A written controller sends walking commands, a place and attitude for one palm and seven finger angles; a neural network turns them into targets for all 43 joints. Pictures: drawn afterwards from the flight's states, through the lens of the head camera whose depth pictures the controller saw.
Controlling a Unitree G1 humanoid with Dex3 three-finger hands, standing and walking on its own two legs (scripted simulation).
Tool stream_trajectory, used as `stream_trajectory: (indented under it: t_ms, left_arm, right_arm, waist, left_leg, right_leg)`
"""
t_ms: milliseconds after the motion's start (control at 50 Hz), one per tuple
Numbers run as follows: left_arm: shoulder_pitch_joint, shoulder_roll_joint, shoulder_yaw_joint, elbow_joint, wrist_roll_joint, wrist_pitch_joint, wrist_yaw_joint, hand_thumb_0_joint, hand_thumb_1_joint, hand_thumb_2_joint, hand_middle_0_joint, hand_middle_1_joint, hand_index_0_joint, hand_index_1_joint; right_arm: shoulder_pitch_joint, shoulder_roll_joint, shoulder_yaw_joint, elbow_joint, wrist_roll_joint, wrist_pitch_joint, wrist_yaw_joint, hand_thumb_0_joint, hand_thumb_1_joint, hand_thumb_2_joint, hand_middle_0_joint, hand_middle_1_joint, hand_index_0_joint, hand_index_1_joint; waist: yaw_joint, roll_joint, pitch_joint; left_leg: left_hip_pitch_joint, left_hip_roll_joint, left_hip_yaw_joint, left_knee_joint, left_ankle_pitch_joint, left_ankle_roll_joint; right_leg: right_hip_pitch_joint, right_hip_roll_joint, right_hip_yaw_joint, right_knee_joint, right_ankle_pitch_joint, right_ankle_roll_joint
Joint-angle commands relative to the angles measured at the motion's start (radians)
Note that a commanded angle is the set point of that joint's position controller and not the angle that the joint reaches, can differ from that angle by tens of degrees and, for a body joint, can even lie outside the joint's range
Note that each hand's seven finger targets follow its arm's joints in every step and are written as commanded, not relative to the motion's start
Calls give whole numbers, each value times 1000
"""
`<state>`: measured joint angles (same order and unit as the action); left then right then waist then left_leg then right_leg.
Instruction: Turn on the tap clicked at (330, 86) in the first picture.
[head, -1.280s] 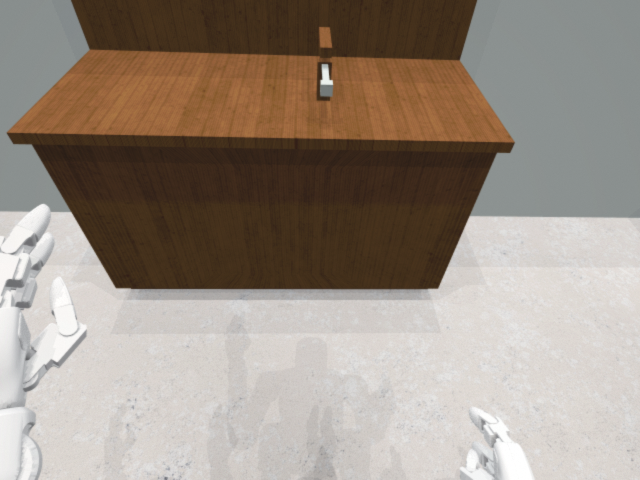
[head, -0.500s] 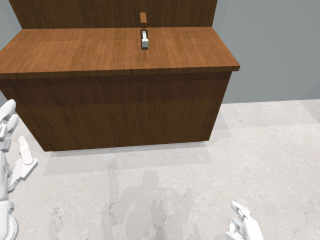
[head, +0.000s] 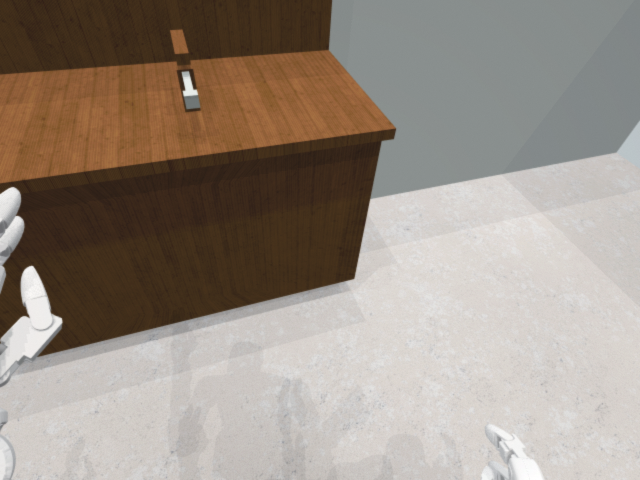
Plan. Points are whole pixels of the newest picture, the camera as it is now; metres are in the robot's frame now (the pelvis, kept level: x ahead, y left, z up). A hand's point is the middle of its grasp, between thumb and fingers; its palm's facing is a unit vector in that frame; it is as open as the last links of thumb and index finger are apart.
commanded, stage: take the last steps up to it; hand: left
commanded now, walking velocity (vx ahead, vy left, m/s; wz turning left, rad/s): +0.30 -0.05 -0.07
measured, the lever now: (191, 99) +0.79 +0.30 +0.08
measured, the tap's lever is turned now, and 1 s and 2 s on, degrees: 0 0 0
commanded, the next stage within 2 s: come to a stop and stand still in 1.50 s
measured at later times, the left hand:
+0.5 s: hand (192, 233) +0.32 +0.16 +0.18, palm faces +0.35 -0.82 -0.45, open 7.4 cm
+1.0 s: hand (241, 174) +0.42 +0.12 +0.18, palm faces +0.45 -0.79 -0.42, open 7.4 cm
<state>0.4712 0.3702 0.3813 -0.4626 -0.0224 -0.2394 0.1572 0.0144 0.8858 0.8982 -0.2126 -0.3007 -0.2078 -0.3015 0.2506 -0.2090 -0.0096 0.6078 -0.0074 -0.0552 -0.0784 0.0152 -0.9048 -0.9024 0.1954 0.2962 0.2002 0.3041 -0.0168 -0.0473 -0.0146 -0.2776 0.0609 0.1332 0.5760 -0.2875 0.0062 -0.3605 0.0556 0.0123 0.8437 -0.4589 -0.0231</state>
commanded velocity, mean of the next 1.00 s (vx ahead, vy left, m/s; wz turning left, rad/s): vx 0.30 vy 0.02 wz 0.04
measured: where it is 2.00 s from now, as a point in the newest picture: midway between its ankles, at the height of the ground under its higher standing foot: (356, 448)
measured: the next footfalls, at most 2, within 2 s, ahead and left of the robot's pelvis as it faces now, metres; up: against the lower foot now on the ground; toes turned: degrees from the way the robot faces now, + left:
right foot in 0.26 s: +0.12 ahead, -0.14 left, +0.00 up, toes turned -12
left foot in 0.64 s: +0.25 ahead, +0.06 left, +0.00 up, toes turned +9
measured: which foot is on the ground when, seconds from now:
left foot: down 0.00-0.28, up 0.30-0.62, down 0.64-0.92, up 0.94-1.00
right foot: up 0.00-0.24, down 0.26-0.66, up 0.68-0.90, down 0.92-1.00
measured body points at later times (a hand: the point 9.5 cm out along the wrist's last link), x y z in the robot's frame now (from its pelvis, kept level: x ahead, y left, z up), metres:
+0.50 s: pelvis +0.09 -0.07 +0.01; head +0.13 -0.07 +0.45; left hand +0.29 +0.20 +0.20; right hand +0.23 -0.33 -0.09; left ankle +0.13 +0.07 -0.67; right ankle +0.08 -0.13 -0.73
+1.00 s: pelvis +0.21 -0.11 -0.01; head +0.22 -0.13 +0.44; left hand +0.39 +0.16 +0.20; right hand +0.37 -0.31 -0.12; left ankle +0.20 +0.03 -0.68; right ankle +0.23 -0.21 -0.73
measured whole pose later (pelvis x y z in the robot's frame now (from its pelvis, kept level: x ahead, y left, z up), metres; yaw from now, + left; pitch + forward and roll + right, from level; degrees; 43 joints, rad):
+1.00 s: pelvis +0.21 -0.11 -0.01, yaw +1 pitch -2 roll +1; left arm 0.43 0.34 0.34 -0.48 -0.02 -0.22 0.16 0.01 0.89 0.90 -0.21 -0.30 -0.21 -0.30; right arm 0.22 -0.16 0.03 0.65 0.00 -0.08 -0.05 0.01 -0.90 -0.90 0.20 0.30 0.21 0.31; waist 0.03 0.04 0.05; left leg -0.43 0.09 0.05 1.01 -0.46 -0.01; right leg -0.30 -0.07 -0.16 0.68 -0.35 -0.03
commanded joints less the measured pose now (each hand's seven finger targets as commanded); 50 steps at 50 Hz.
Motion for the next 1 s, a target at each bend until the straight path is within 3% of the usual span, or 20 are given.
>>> stream_trajectory:
  t_ms: [0,200,220,240,260,300,360,400,580,600,640,660,700,780,860,880,900,920,940,980]
  left_arm:
    - [-152,151,41,-273,27,-53,-1,0,900,900,-200,-300,-200,-300]
    - [-95,140,68,-197,13,-5,12,0,900,900,-200,-300,-200,-300]
    - [-96,154,80,-209,11,-7,13,0,900,900,-200,-300,-200,-300]
    - [-82,182,100,-201,17,-6,18,0,900,900,-200,-300,-200,-300]
    - [-72,225,137,-219,11,-8,26,0,900,900,-200,-300,-200,-300]
    - [-65,232,160,-246,-9,-20,14,0,900,900,-200,-300,-200,-300]
    - [7,184,141,-248,0,-45,14,0,900,900,-200,-300,-200,-300]
    - [-50,173,126,-282,2,-58,17,0,900,900,-200,-300,-200,-300]
    - [-106,166,90,-287,-6,-43,44,0,900,900,-200,-300,-200,-300]
    - [-119,157,74,-281,-7,-45,42,0,900,900,-200,-300,-200,-300]
    - [-154,152,76,-282,-16,-60,40,0,900,900,-200,-300,-200,-300]
    - [-140,198,95,-235,-9,-57,32,0,900,900,-200,-300,-200,-300]
    - [-158,207,105,-268,-1,-55,18,0,900,900,-200,-300,-200,-300]
    - [-26,143,99,-285,-13,-49,18,0,900,900,-200,-300,-200,-300]
    - [-70,129,85,-217,-6,-32,24,0,900,900,-200,-300,-200,-300]
    - [-100,144,87,-201,1,-31,25,0,900,900,-200,-300,-200,-300]
    - [-109,174,94,-170,8,-20,26,0,900,900,-200,-300,-200,-300]
    - [-166,201,111,-185,-7,-13,28,0,900,900,-200,-300,-200,-300]
    - [-187,206,107,-182,-5,-23,24,0,900,900,-200,-300,-200,-300]
    - [-164,184,103,-173,5,-44,14,0,900,900,-200,-300,-200,-300]
  right_arm:
    - [-104,-100,-19,-126,-1,-77,0,0,-900,-900,200,300,200,300]
    - [-109,-103,-20,-142,-3,-76,1,0,-900,-900,200,300,200,300]
    - [-114,-95,-19,-142,0,-72,4,0,-900,-900,200,300,200,300]
    - [-101,-76,-20,-140,7,-65,9,0,-900,-900,200,300,200,300]
    - [-126,-57,-13,-162,11,-65,11,0,-900,-900,200,300,200,300]
    - [-145,-82,-29,-141,9,-63,25,0,-900,-900,200,300,200,300]
    - [-157,-71,-10,-114,5,-35,19,0,-900,-900,200,300,200,300]
    - [-153,-71,-17,-120,5,-28,14,0,-900,-900,200,300,200,300]
    - [-95,-83,-35,-163,-2,-57,-5,0,-900,-900,200,300,200,300]
    - [-80,-97,-43,-164,4,-59,-11,0,-900,-900,200,300,200,300]
    - [-91,-114,-42,-171,11,-61,-2,0,-900,-900,200,300,200,300]
    - [-115,-104,-29,-163,-1,-63,-2,0,-900,-900,200,300,200,300]
    - [-128,-92,-37,-147,10,-68,4,0,-900,-900,200,300,200,300]
    - [-114,-100,-38,-143,11,-86,13,0,-900,-900,200,300,200,300]
    - [-102,-94,-33,-141,15,-94,4,0,-900,-900,200,300,200,300]
    - [-98,-81,-32,-138,16,-91,1,0,-900,-900,200,300,200,300]
    - [-96,-59,-27,-147,17,-85,1,0,-900,-900,200,300,200,300]
    - [-158,-69,-22,-156,14,-97,3,0,-900,-900,200,300,200,300]
    - [-150,-81,-25,-131,9,-102,5,0,-900,-900,200,300,200,300]
    - [-137,-68,-9,-93,7,-86,3,0,-900,-900,200,300,200,300]
  waist:
    - [10,210,17]
    - [5,267,-33]
    - [14,195,-69]
    - [19,7,-120]
    - [31,-220,-137]
    - [28,-151,-120]
    - [11,-1,-53]
    - [-4,-29,-66]
    - [16,0,-90]
    - [-4,68,-103]
    - [2,332,-137]
    - [0,369,-108]
    - [9,249,-20]
    - [21,283,-53]
    - [22,212,-65]
    - [24,87,-59]
    - [27,-189,-39]
    - [56,-290,-16]
    - [33,-232,9]
    - [25,-88,6]
  left_leg:
    - [164,321,-344,-325,-26,178]
    - [16,216,-47,-123,88,73]
    - [-53,187,-24,21,96,60]
    - [-199,113,34,278,37,35]
    - [-420,-17,37,549,-264,-7]
    - [-456,33,-150,735,-232,-21]
    - [-449,72,-133,693,-102,-42]
    - [-367,98,-122,516,-83,-39]
    - [60,-17,78,-70,100,3]
    - [180,16,16,-116,119,31]
    - [384,333,-503,-218,333,219]
    - [296,405,-618,-283,157,265]
    - [185,377,-537,-287,21,271]
    - [-11,249,-201,-285,-51,168]
    - [-112,169,-80,-107,-200,84]
    - [-173,111,-28,72,-235,53]
    - [-334,-12,44,342,-289,7]
    - [-441,-18,-46,546,-305,-8]
    - [-480,9,-130,652,-218,-18]
    - [-442,43,-139,651,-132,-32]
  right_leg:
    - [-269,-100,-41,192,36,27]
    - [172,-36,-239,-334,155,34]
    - [290,-65,-189,-388,166,13]
    - [419,-213,25,-435,190,-62]
    - [502,-423,400,-510,372,-182]
    - [421,-473,457,-539,243,-217]
    - [321,-402,187,-524,472,-177]
    - [288,-389,61,-509,547,-155]
    - [212,-291,-16,-343,436,-90]
    - [137,-262,-48,-201,456,-56]
    - [-177,-78,-105,178,-89,30]
    - [-236,-93,-23,322,-162,24]
    - [-287,-150,26,321,-101,28]
    - [-14,-130,-118,-4,17,43]
    - [221,-76,-207,-290,113,53]
    - [255,-141,-88,-400,60,20]
    - [288,-333,272,-533,-21,-81]
    - [280,-485,524,-625,-31,-168]
    - [292,-496,551,-634,54,-197]
    - [283,-432,293,-556,349,-173]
